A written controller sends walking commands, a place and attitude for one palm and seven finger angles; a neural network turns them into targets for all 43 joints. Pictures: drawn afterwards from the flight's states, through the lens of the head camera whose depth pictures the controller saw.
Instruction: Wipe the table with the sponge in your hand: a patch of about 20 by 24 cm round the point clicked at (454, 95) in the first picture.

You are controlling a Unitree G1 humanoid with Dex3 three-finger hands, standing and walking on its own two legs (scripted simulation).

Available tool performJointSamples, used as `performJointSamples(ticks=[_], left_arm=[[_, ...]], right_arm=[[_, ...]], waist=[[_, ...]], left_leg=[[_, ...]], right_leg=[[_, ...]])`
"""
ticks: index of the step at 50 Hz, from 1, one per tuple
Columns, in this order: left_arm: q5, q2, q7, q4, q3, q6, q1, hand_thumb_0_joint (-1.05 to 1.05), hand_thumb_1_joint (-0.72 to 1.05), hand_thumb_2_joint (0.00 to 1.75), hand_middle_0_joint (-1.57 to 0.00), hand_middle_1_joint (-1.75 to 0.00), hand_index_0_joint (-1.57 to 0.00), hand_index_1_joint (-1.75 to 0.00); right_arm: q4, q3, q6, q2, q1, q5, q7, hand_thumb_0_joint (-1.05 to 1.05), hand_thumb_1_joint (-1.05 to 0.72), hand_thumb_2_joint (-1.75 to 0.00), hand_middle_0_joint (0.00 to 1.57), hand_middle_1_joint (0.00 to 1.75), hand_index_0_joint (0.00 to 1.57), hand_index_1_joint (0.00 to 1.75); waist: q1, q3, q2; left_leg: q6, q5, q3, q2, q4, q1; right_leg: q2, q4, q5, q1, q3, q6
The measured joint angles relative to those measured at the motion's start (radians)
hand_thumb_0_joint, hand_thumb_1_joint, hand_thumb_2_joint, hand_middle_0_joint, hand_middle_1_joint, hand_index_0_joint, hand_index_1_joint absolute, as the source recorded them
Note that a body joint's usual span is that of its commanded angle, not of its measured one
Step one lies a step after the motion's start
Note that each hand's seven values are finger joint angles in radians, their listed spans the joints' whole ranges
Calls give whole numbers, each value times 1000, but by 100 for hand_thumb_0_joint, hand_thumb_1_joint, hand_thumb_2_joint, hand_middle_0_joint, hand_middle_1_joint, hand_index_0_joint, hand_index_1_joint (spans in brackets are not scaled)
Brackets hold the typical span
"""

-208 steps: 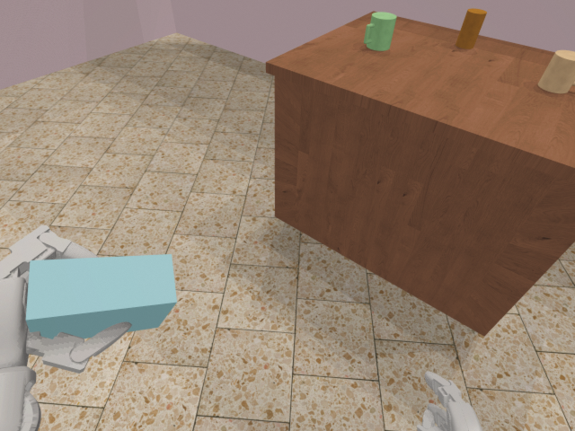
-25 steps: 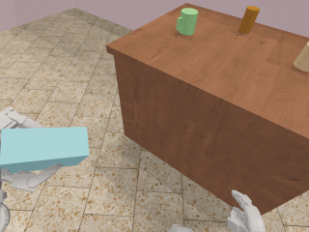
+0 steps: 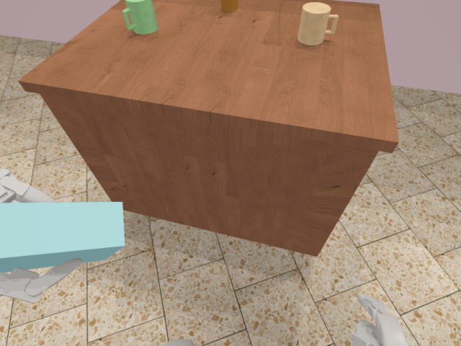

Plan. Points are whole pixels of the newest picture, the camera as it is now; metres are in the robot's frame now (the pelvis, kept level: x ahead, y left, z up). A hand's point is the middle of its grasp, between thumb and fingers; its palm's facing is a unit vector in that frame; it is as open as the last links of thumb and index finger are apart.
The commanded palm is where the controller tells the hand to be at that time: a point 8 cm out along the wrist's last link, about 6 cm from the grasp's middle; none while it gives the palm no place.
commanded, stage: turn to face it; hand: left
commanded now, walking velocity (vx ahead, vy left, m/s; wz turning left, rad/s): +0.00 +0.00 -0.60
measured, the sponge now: (78, 235) +0.23 +0.20 +0.16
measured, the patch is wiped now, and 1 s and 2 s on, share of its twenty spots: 0.00 0.00 0.00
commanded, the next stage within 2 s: take the last steps up to it in 1.08 s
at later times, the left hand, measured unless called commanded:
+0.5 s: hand (155, 249) +0.21 +0.10 +0.17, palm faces +0.11 -0.87 -0.48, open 9.8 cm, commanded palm +0.15 +0.17 +0.18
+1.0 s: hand (198, 297) +0.16 +0.04 +0.17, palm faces -0.03 -0.89 -0.46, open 9.8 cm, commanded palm +0.14 +0.09 +0.18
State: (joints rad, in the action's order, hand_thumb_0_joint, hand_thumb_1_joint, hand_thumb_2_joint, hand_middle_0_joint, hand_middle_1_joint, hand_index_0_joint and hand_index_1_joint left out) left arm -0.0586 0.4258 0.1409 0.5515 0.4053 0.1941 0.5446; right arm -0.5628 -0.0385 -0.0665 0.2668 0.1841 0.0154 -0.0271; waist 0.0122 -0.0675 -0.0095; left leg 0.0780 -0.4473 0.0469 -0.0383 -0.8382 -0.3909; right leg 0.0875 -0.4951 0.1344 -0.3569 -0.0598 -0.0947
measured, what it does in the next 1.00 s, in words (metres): walks backwards, turning right: left foot, then right foot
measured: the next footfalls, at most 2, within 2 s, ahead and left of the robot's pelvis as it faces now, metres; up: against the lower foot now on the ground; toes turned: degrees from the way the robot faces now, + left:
left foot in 0.12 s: +0.02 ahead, +0.15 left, +0.00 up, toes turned +0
right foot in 0.38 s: -0.01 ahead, -0.15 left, +0.00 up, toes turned -18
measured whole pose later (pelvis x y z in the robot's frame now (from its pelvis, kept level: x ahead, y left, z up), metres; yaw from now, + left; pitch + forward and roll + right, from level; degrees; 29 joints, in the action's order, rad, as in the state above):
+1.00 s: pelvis -0.14 -0.07 -0.01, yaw -30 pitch -1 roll +1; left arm -0.02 0.38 0.13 0.49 0.37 0.19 0.49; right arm -0.54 0.00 0.05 0.19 0.23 0.02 -0.02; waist -0.03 -0.03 0.02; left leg 0.08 -0.32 0.09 -0.12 -0.56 -0.22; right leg 0.04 -0.76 0.39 -0.41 0.03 0.04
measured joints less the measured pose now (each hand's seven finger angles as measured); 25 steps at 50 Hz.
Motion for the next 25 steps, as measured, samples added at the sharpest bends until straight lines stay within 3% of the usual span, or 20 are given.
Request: performJointSamples(ticks=[5,7,9,11,13,18,19,21,23,25], left_arm=[[7,-39,1,-19,-37,-22,-46,0,-46,99,-80,-133,-77,-133],[11,-46,-5,-14,-49,-20,-63,0,-46,99,-80,-133,-77,-133],[22,-44,-11,-13,-48,-16,-80,0,-46,99,-80,-133,-77,-133],[33,-38,-16,-24,-40,-5,-85,0,-46,99,-80,-133,-77,-133],[35,-45,-17,-38,-40,-2,-83,0,-46,99,-80,-133,-77,-133],[36,-54,-7,-56,-41,-8,-103,0,-46,99,-80,-133,-77,-133],[37,-48,-7,-58,-39,-9,-116,0,-46,99,-80,-133,-77,-133],[43,-52,-9,-68,-47,-9,-156,0,-46,99,-80,-133,-77,-133],[33,-55,-11,-59,-52,-11,-164,0,-46,99,-80,-133,-77,-133],[19,-54,-8,-31,-43,-10,-125,0,-46,99,-80,-133,-77,-133]], right_arm=[[24,1,-8,14,12,0,3,1,-91,-90,20,30,20,30],[35,5,-1,5,10,-4,3,1,-91,-90,20,30,20,30],[48,12,13,-16,5,-7,0,1,-91,-90,20,30,20,30],[57,17,35,-47,8,-6,2,1,-91,-90,20,30,20,30],[58,27,56,-71,17,1,10,1,-91,-90,20,30,20,30],[47,68,109,-114,33,3,31,1,-90,-90,21,30,21,30],[47,75,117,-119,35,2,35,1,-90,-90,21,30,21,30],[33,78,120,-112,21,3,41,1,-90,-90,21,30,21,30],[7,75,99,-101,-2,5,41,1,-90,-90,21,30,21,30],[-8,69,70,-86,-24,-1,38,1,-90,-90,21,30,21,30]], waist=[[-20,44,-26],[-26,47,-39],[-41,31,-48],[-45,25,-41],[-55,21,-14],[-75,-10,48],[-74,-20,54],[-56,-59,90],[-41,-75,77],[-22,-83,56]], left_leg=[[-31,11,0,15,222,112],[-45,95,14,12,325,153],[-50,203,42,-3,335,159],[-42,190,61,-24,321,165],[-29,175,76,-56,317,173],[18,154,118,-153,260,161],[30,141,121,-171,227,147],[27,88,90,-207,127,105],[13,-22,23,-150,-55,29],[11,-30,-13,-88,-211,-30]], right_leg=[[29,23,-45,-25,-33,3],[40,-3,-36,-50,-46,17],[45,-146,126,-99,-40,62],[23,-384,223,-156,7,101],[-20,-477,265,-157,55,126],[-91,-227,257,-7,121,151],[-95,-158,209,29,130,145],[-62,-145,116,29,158,81],[-54,-167,128,-3,142,29],[-44,-146,113,-16,111,8]])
